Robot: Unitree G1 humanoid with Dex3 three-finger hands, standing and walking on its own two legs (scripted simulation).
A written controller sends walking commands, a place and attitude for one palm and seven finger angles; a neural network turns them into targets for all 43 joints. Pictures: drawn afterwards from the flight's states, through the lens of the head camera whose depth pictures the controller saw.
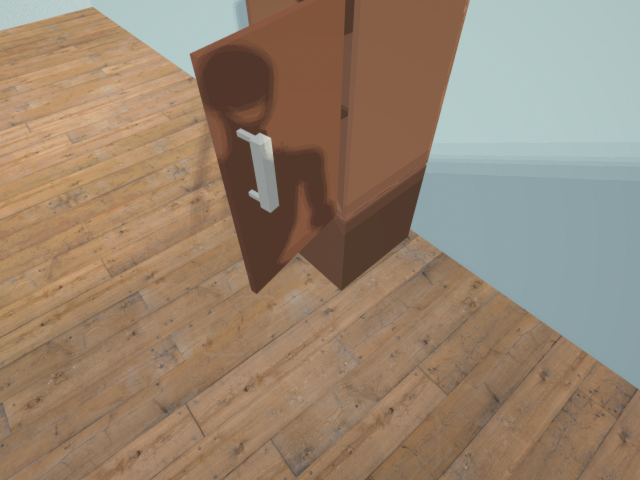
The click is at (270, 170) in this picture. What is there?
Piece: cupboard door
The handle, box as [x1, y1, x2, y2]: [236, 128, 278, 212]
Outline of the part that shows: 240,128 236,131 237,135 250,143 258,188 257,192 250,190 248,192 249,195 260,202 261,207 270,212 278,205 270,138 261,133 253,135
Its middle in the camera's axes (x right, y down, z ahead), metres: -0.12 -0.12 +0.69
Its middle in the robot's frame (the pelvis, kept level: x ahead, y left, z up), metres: +0.60 +0.15 +0.02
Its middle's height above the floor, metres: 0.81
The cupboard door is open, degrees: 100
